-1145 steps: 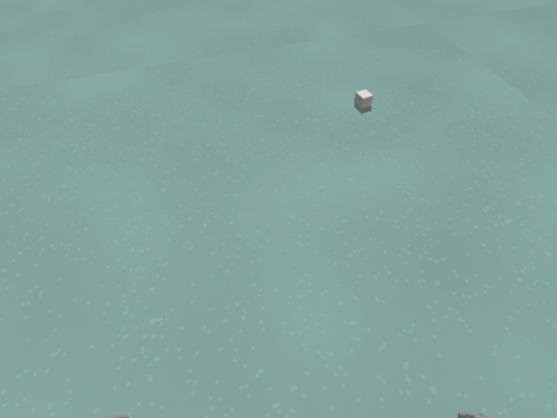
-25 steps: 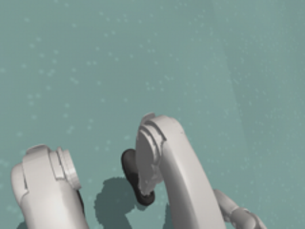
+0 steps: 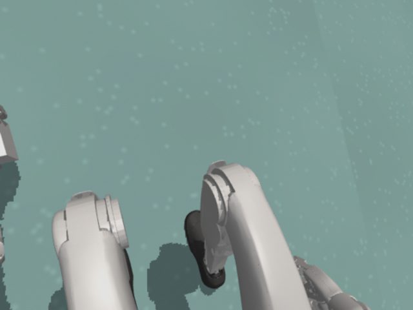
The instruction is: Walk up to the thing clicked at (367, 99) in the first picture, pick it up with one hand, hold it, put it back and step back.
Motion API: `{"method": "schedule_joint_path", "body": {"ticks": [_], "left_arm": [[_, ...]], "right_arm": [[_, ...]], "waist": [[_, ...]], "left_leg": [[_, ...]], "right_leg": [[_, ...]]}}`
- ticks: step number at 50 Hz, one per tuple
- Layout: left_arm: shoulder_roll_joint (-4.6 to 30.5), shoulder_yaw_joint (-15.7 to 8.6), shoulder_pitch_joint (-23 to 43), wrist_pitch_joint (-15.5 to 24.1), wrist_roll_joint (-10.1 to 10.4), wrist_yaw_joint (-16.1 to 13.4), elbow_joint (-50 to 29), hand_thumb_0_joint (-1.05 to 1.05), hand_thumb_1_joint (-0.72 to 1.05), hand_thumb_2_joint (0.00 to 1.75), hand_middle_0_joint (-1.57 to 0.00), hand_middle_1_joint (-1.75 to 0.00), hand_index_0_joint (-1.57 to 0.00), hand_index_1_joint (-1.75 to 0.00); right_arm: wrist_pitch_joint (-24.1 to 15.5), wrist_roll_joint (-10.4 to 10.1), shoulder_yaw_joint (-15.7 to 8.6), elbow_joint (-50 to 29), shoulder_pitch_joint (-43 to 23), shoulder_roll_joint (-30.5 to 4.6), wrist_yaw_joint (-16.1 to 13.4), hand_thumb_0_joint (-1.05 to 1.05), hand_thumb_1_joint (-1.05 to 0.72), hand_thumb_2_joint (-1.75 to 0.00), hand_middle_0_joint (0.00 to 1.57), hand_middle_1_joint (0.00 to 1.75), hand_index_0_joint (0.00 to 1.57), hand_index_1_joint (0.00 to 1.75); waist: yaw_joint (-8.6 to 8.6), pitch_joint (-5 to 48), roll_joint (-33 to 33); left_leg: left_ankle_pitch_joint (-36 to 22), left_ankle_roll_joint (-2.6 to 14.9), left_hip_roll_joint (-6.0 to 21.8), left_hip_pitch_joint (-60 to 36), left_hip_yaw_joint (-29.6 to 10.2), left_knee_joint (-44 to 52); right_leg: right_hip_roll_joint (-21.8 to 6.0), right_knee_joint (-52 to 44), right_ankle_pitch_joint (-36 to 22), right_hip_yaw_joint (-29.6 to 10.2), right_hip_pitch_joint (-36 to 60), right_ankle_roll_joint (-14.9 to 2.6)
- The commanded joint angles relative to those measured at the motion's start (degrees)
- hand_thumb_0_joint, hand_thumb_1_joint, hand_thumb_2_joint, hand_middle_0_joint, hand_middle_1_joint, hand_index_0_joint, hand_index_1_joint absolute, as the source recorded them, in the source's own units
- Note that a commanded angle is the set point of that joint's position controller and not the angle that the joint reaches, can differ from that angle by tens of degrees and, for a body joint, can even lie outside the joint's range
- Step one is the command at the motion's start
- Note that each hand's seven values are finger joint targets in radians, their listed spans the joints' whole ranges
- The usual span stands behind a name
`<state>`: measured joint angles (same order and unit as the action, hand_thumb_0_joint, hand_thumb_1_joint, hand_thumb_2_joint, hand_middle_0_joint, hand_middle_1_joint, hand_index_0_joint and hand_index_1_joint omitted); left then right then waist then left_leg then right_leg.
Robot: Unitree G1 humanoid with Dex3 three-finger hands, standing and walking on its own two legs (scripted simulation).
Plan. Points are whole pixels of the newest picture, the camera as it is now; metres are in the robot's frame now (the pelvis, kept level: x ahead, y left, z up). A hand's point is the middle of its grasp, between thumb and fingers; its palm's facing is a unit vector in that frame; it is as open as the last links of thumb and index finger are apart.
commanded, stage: settle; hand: left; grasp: from above
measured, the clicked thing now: out of the picture +0.43 +0.34 -0.23
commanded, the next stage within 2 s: lift in 0.40 s
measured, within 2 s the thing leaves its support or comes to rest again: neither
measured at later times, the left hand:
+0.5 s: hand out of the picture +0.42 +0.34 -0.12, palm faces -0.47 -0.07 -0.88, open 10.9 cm
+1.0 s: hand out of the picture +0.38 +0.34 -0.01, palm faces -0.46 -0.10 -0.88, open 10.9 cm
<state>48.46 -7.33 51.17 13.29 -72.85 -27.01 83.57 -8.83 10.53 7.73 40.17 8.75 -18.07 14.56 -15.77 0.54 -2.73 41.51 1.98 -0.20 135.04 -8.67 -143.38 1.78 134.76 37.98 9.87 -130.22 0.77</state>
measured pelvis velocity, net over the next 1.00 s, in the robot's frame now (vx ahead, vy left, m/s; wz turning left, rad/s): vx -0.01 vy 0.00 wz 0.11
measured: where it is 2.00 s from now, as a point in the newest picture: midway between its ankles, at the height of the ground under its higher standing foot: (167, 281)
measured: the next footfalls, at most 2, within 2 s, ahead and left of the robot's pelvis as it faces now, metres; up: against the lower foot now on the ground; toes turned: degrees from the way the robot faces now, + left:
none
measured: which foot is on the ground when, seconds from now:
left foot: down 0.00-1.00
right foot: down 0.00-1.00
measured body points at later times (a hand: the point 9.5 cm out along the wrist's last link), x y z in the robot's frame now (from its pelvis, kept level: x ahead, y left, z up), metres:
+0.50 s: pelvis -0.01 +0.00 +0.03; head +0.21 +0.09 +0.41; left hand +0.44 +0.34 -0.07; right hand +0.08 -0.27 -0.07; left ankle +0.06 +0.11 -0.28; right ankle +0.11 -0.11 -0.28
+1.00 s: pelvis -0.01 +0.00 +0.10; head +0.18 +0.07 +0.50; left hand +0.40 +0.34 +0.04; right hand +0.10 -0.26 -0.01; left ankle +0.06 +0.11 -0.28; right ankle +0.11 -0.11 -0.28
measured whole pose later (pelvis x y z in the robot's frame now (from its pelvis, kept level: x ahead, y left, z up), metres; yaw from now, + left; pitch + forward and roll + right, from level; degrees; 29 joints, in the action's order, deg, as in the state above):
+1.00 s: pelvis -0.01 +0.00 +0.10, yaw +6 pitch +35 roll -7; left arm 38.3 -0.1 39.9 11.0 -62.5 -6.5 56.8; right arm 1.1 1.2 0.4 37.9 11.6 -16.0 6.0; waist -7.9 9.5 2.2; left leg 37.8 2.5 -0.9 119.6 -3.3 -122.2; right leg 0.9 117.5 36.2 4.3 -116.5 1.1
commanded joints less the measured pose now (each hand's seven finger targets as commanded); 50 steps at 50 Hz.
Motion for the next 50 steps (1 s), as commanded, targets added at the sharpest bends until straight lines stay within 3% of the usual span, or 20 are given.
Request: {"method": "schedule_joint_path", "body": {"ticks": [1, 3, 4, 5, 6, 10, 13, 15, 20, 25, 26, 27, 29, 33, 35, 41, 43, 45, 50], "left_arm": [[12.41, -0.81, 15.49, -1.36, 1.93, 1.17, -9.46, 0.0, 0.58, 0.96, -1.09, -0.62, -1.02, -0.69], [8.99, 2.06, 17.27, -1.25, 2.59, 3.31, -12.13, 0.0, 0.55, 0.95, -1.08, -0.61, -1.01, -0.69], [11.57, 0.23, 16.83, -1.26, 2.63, 3.82, -11.48, 0.0, 0.56, 0.94, -1.08, -0.62, -1.01, -0.69], [9.11, 2.71, 19.04, -0.98, 3.18, 4.8, -14.42, 0.0, 0.56, 0.93, -1.08, -0.61, -1.01, -0.68], [10.46, 1.63, 18.01, -0.86, 3.28, 5.31, -14.05, 0.0, 0.53, 0.92, -1.06, -0.61, -0.99, -0.69], [10.63, 2.16, 18.04, -0.28, 3.38, 7.17, -12.75, 0.0, 0.55, 0.92, -1.07, -0.62, -1.0, -0.69], [10.96, 2.03, 19.01, 0.32, 3.68, 7.81, -14.68, 0.0, 0.59, 0.94, -1.08, -0.65, -1.03, -0.71], [10.16, 2.7, 18.9, 0.44, 3.66, 8.26, -14.43, 0.0, 0.59, 0.96, -1.07, -0.68, -1.02, -0.74], [10.32, 2.84, 20.11, 1.07, 3.61, 8.79, -14.89, 0.0, 0.6, 0.95, -1.06, -0.68, -1.02, -0.73], [11.16, 2.07, 20.78, 1.04, 3.42, 9.09, -17.76, 0.0, 0.59, 0.99, -1.11, -0.7, -1.05, -0.77], [9.49, 3.04, 19.64, 0.81, 4.03, 9.34, -17.54, 0.0, 0.57, 0.97, -1.03, -0.67, -0.97, -0.72], [11.01, 2.12, 19.95, 0.58, 4.03, 9.36, -18.1, 0.0, 0.56, 0.97, -1.08, -0.7, -1.02, -0.76], [9.75, 2.51, 19.24, -0.17, 5.03, 10.2, -18.81, 0.0, 0.58, 0.98, -1.06, -0.71, -1.01, -0.76], [10.68, 1.67, 17.21, -1.54, 7.19, 12.51, -23.08, 0.0, 0.58, 0.97, -1.04, -0.73, -1.01, -0.77], [8.8, 2.24, 14.76, -2.0, 7.91, 14.12, -24.27, 0.0, 0.6, 0.98, -1.04, -0.74, -1.01, -0.77], [9.1, 1.38, 11.5, -1.82, 9.44, 16.77, -32.12, 0.0, 0.61, 0.95, -1.03, -0.75, -1.02, -0.77], [7.66, 2.1, 10.39, -1.82, 10.28, 17.37, -34.63, 0.0, 0.63, 0.99, -1.05, -0.76, -1.03, -0.79], [5.63, 2.96, 7.73, -2.08, 11.18, 18.12, -34.88, 0.0, 0.65, 0.99, -1.07, -0.76, -1.04, -0.78], [3.96, 3.77, 3.89, -3.3, 12.64, 19.18, -40.72, 0.0, 0.66, 0.96, -1.07, -0.72, -1.05, -0.74]], "right_arm": [[1.44, -1.81, -6.75, -0.63, 10.14, -16.51, -1.49, 0.0, -0.91, -0.9, 0.2, 0.3, 0.2, 0.3], [2.04, -2.44, -6.78, -1.37, 9.64, -15.25, -1.77, 0.0, -0.91, -0.9, 0.2, 0.3, 0.2, 0.3], [2.33, -2.56, -7.14, -0.97, 10.47, -16.16, -2.19, 0.0, -0.91, -0.9, 0.2, 0.3, 0.2, 0.3], [2.78, -2.75, -6.81, 0.09, 11.61, -14.91, -2.36, 0.0, -0.91, -0.9, 0.2, 0.3, 0.2, 0.3], [3.1, -3.0, -7.14, -1.22, 10.32, -14.82, -2.59, 0.0, -0.91, -0.9, 0.2, 0.3, 0.2, 0.3], [4.5, -3.5, -7.2, -0.73, 11.28, -14.25, -3.81, 0.0, -0.91, -0.9, 0.2, 0.3, 0.2, 0.3], [5.38, -3.81, -7.04, -0.79, 11.1, -13.53, -4.63, 0.0, -0.91, -0.9, 0.2, 0.3, 0.2, 0.3], [5.85, -3.92, -6.95, -0.88, 10.95, -12.86, -5.07, 0.0, -0.91, -0.9, 0.2, 0.3, 0.2, 0.3], [6.41, -4.01, -7.13, -1.27, 10.86, -13.0, -6.48, 0.0, -0.91, -0.9, 0.2, 0.3, 0.2, 0.3], [6.71, -4.64, -7.63, -1.19, 11.82, -12.84, -7.41, 0.0, -0.92, -0.91, 0.2, 0.3, 0.2, 0.3], [6.81, -4.75, -7.78, -1.47, 11.58, -12.16, -7.36, 0.0, -0.89, -0.89, 0.2, 0.3, 0.2, 0.3], [6.8, -4.94, -7.96, -1.25, 12.28, -12.91, -7.45, 0.0, -0.92, -0.91, 0.2, 0.3, 0.2, 0.3], [6.98, -5.28, -8.53, -1.34, 12.42, -12.48, -7.63, 0.0, -0.91, -0.91, 0.2, 0.3, 0.2, 0.3], [7.6, -6.24, -9.66, -1.73, 13.42, -12.03, -7.81, 0.0, -0.91, -0.91, 0.2, 0.3, 0.2, 0.3], [7.89, -6.84, -10.27, -1.91, 13.75, -11.7, -7.88, 0.0, -0.91, -0.91, 0.2, 0.3, 0.2, 0.3], [8.76, -8.23, -11.28, -3.44, 13.5, -11.61, -8.49, 0.0, -0.91, -0.91, 0.2, 0.3, 0.2, 0.3], [9.01, -8.7, -11.39, -4.02, 13.09, -10.78, -8.81, 0.0, -0.91, -0.91, 0.2, 0.3, 0.2, 0.3], [8.98, -9.11, -11.39, -4.25, 12.7, -10.68, -9.11, 0.0, -0.91, -0.91, 0.2, 0.3, 0.2, 0.3], [9.35, -10.09, -11.94, -5.43, 11.52, -10.44, -10.17, 0.0, -0.9, -0.9, 0.2, 0.3, 0.2, 0.3]], "waist": [[0.83, 36.94, 23.81], [0.78, 38.3, 22.36], [0.54, 37.19, 20.76], [1.0, 38.18, 21.31], [1.3, 40.33, 20.43], [1.28, 38.77, 17.73], [2.55, 40.85, 19.2], [2.47, 41.04, 17.98], [2.25, 38.31, 18.81], [3.68, 42.67, 21.79], [3.6, 42.89, 21.64], [3.72, 42.71, 21.41], [4.03, 43.72, 21.46], [5.57, 47.64, 20.78], [5.76, 46.31, 20.06], [7.09, 47.76, 17.83], [7.55, 48.29, 17.31], [7.38, 45.13, 16.42], [8.46, 45.73, 16.62]], "left_leg": [[-11.34, -1.04, 0.04, -29.44, 2.63, 18.88], [-12.12, -0.77, -0.12, -30.33, 3.37, 19.1], [-12.21, -0.56, -0.4, -29.57, 3.51, 19.05], [-12.96, -0.55, -0.6, -29.74, 4.2, 19.31], [-13.16, -0.48, -0.49, -30.06, 4.38, 18.98], [-12.19, -0.24, -0.97, -28.93, 5.02, 19.82], [-12.88, -0.23, -1.19, -29.96, 5.65, 20.66], [-12.88, -0.11, -1.05, -30.2, 5.77, 20.85], [-9.29, -0.32, -1.17, -30.44, 5.51, 22.61], [-10.92, -0.78, -1.23, -34.95, 4.64, 25.05], [-11.23, -0.66, -1.08, -35.36, 5.11, 25.15], [-11.19, -0.63, -1.25, -35.29, 4.78, 25.55], [-10.65, -0.63, -1.17, -36.55, 4.78, 26.72], [-11.77, -0.06, -1.38, -37.6, 6.18, 28.04], [-11.79, -0.1, -1.29, -37.94, 5.86, 29.62], [-11.79, 0.07, -1.21, -40.96, 4.94, 33.29], [-11.54, 0.31, -1.03, -42.21, 5.42, 34.74], [-9.59, 0.31, -1.04, -41.64, 4.7, 36.99], [-8.68, -0.01, -0.47, -48.25, 3.25, 42.86]], "right_leg": [[1.57, -12.5, -11.42, 1.45, 16.85, -3.61], [1.76, -13.52, -12.1, 0.58, 18.59, -3.57], [1.52, -14.23, -12.1, 0.6, 18.88, -3.46], [1.53, -14.73, -12.78, 0.22, 20.0, -3.4], [1.68, -14.89, -12.63, -0.37, 21.68, -3.48], [1.34, -16.59, -11.38, -0.77, 22.49, -3.44], [1.22, -16.87, -11.87, -1.29, 23.38, -3.36], [1.4, -17.29, -11.76, -1.66, 24.11, -3.38], [1.19, -18.51, -7.77, -1.59, 21.45, -3.85], [0.68, -17.4, -9.82, -1.24, 20.5, -3.77], [0.84, -17.91, -10.24, -1.54, 21.51, -3.7], [0.59, -18.15, -10.24, -1.34, 21.13, -3.69], [0.52, -18.49, -10.03, -1.57, 21.27, -3.68], [0.53, -21.15, -10.89, -2.88, 26.24, -3.49], [0.35, -21.9, -11.04, -3.02, 26.49, -3.41], [0.33, -25.08, -10.82, -3.57, 29.06, -3.42], [0.51, -27.03, -10.78, -4.03, 30.97, -3.17], [0.41, -28.24, -9.44, -3.96, 31.04, -3.14], [0.53, -31.63, -9.45, -4.02, 34.57, -2.97]]}}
